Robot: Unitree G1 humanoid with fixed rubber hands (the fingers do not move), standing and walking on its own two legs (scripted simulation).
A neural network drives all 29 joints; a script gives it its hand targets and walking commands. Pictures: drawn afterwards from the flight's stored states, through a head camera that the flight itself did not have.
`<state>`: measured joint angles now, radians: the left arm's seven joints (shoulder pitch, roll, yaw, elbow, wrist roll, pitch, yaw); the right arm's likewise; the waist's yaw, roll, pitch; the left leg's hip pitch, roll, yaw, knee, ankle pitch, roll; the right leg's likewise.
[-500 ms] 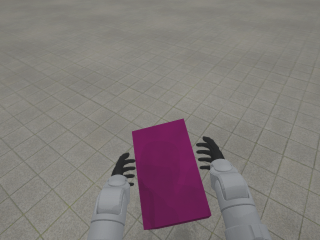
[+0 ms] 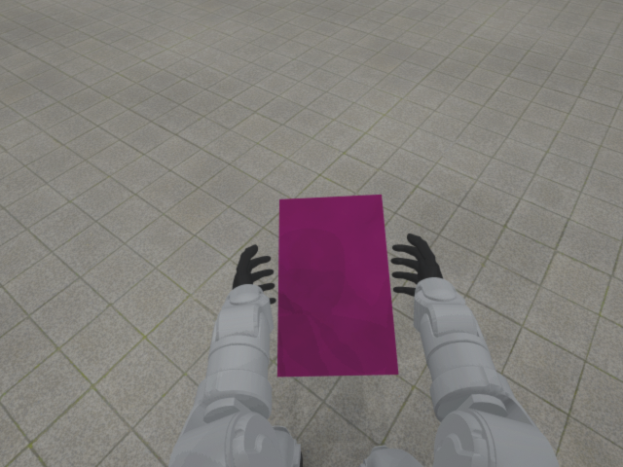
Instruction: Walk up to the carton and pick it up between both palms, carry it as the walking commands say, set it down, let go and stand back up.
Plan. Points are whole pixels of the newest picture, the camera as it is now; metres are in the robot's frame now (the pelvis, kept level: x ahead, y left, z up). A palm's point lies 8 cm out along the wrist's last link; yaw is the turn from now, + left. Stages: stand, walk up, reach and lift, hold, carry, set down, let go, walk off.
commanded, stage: set down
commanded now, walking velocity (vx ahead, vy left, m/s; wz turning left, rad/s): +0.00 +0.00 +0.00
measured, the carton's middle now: (334, 290) +0.40 +0.02 -0.10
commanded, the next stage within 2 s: none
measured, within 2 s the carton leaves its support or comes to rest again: neither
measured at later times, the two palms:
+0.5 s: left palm (257, 316) +0.35 +0.15 -0.11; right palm (403, 297) +0.39 -0.10 -0.09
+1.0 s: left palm (261, 326) +0.37 +0.15 -0.19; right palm (388, 310) +0.41 -0.09 -0.18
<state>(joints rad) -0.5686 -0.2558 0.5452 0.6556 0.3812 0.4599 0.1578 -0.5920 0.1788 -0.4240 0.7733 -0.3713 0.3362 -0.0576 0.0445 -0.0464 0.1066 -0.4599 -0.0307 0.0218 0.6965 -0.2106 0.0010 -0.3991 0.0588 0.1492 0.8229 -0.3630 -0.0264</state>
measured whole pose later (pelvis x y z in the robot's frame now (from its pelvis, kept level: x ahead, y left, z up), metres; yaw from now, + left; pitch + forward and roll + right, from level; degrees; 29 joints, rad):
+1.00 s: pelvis -0.01 -0.01 -0.12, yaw +2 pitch +28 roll +2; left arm -0.67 -0.20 0.45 0.65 0.20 0.11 0.25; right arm -0.75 0.15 -0.32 0.77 -0.25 0.06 -0.24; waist 0.04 -0.05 -0.04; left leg -1.43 -0.04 0.02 1.25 -0.31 0.00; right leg -1.36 0.09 0.12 1.40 -0.53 0.01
